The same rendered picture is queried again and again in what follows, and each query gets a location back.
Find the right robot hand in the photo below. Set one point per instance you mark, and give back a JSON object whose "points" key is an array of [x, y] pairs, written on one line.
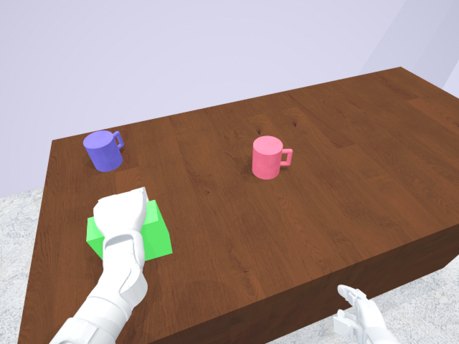
{"points": [[367, 315]]}

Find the left robot hand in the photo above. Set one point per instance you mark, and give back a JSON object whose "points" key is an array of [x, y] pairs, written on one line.
{"points": [[122, 211]]}

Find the left robot forearm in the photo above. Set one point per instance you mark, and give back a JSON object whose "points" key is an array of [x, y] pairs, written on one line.
{"points": [[120, 288]]}

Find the sponge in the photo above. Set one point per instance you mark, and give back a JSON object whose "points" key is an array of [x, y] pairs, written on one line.
{"points": [[156, 239]]}

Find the table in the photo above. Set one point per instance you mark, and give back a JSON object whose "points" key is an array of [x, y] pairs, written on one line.
{"points": [[370, 200]]}

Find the right robot forearm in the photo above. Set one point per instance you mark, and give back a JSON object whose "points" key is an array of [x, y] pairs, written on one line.
{"points": [[378, 335]]}

